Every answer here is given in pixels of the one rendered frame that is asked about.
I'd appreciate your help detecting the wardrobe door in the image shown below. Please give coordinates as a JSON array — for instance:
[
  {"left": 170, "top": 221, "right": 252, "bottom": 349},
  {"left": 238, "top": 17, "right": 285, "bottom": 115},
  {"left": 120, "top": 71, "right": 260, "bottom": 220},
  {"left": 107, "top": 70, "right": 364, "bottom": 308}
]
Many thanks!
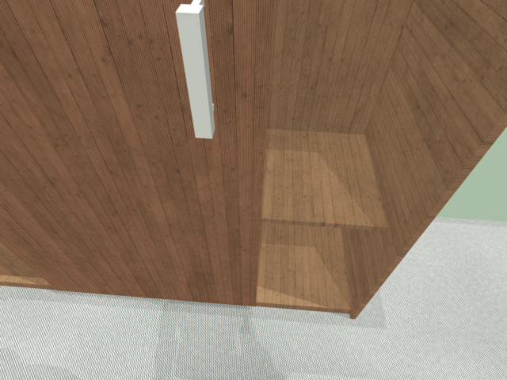
[
  {"left": 0, "top": 241, "right": 43, "bottom": 278},
  {"left": 0, "top": 0, "right": 275, "bottom": 306}
]

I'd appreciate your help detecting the handle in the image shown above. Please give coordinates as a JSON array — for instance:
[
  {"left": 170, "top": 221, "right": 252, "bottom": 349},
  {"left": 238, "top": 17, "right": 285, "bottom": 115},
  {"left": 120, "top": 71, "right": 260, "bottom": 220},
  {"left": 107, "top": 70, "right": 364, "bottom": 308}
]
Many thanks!
[{"left": 175, "top": 0, "right": 215, "bottom": 139}]

